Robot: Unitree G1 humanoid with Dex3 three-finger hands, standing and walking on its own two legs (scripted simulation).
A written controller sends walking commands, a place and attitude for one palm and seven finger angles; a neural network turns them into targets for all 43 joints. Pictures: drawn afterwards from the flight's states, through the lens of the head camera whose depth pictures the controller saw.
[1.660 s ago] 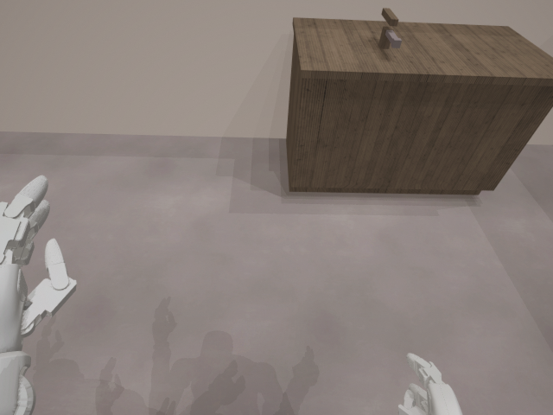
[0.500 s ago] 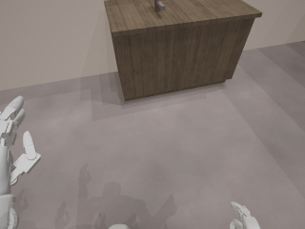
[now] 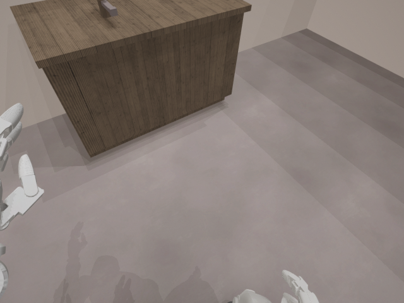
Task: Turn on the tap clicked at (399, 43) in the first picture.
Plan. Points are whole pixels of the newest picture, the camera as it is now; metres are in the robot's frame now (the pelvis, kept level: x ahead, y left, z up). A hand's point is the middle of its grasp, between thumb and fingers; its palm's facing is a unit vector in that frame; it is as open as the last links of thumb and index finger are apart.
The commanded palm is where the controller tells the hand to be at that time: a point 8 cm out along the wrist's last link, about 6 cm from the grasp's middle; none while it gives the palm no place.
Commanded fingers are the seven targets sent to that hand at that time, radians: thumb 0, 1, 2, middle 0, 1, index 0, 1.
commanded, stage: walk to a spot facing it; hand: left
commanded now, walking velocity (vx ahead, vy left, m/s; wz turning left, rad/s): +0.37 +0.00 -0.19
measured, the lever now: (113, 11) +1.19 +0.44 +0.02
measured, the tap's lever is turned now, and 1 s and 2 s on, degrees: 0 0 0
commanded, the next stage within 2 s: turn to face it in 1.20 s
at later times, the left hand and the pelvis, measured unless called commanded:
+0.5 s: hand (86, 104) +0.42 +0.24 +0.17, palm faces +0.42 -0.85 -0.32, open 7.4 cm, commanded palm +0.37 +0.27 +0.18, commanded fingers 0.00 0.90 0.90 -0.20 -0.30 -0.20 -0.30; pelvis +0.19 +0.00 -0.01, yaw -4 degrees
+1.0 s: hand (171, 57) +0.62 +0.11 +0.15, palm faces +0.25 -0.85 -0.46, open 7.4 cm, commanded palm +0.55 +0.17 +0.18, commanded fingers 0.00 0.90 0.90 -0.20 -0.30 -0.20 -0.30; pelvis +0.35 -0.08 -0.01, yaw -9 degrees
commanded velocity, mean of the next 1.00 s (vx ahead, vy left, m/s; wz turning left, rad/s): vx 0.37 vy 0.00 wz -0.09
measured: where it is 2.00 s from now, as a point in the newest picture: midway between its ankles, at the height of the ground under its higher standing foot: (238, 233)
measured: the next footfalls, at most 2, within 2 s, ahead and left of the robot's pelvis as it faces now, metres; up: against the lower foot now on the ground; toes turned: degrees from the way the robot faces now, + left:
right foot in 0.04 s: +0.14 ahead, -0.11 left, +0.00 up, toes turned -11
left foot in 0.46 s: +0.30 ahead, +0.12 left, +0.00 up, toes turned +7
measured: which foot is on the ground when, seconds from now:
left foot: down 0.00-0.06, up 0.08-0.44, down 0.46-0.92, up 0.94-1.00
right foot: up 0.00-0.02, down 0.04-0.48, up 0.50-0.90, down 0.92-1.00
